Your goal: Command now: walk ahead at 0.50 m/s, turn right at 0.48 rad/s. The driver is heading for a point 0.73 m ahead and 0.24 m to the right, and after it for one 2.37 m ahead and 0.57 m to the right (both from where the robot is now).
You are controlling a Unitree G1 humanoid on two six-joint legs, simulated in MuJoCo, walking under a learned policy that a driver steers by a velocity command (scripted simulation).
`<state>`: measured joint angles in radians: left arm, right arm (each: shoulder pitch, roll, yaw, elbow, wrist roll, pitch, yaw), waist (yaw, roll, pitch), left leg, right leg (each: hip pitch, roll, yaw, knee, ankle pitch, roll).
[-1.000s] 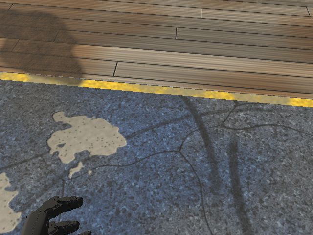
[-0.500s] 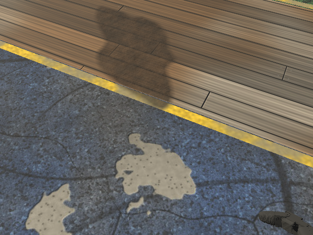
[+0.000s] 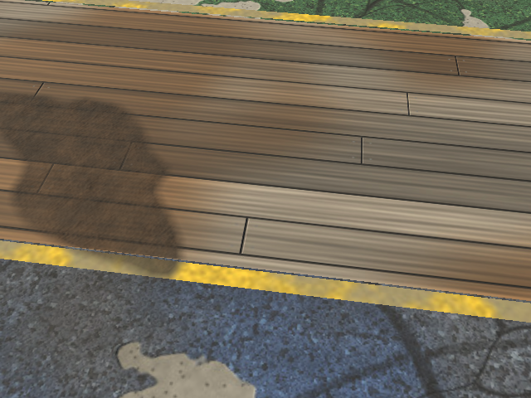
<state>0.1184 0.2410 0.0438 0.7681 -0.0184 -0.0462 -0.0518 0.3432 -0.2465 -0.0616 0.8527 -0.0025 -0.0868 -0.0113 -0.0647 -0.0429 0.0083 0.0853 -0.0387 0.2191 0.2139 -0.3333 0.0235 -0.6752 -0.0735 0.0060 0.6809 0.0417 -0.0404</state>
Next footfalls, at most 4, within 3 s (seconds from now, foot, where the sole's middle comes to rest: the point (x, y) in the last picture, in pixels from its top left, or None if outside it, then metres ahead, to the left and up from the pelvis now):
0.10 right None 0.23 -0.11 -0.77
0.58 left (251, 376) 0.54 0.03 -0.77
1.10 right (391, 330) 0.64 -0.35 -0.77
1.60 left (307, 292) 0.77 -0.14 -0.77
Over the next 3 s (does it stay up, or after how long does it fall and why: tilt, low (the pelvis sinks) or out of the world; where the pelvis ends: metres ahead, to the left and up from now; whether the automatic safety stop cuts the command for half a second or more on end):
stays up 0.68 -0.19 0.00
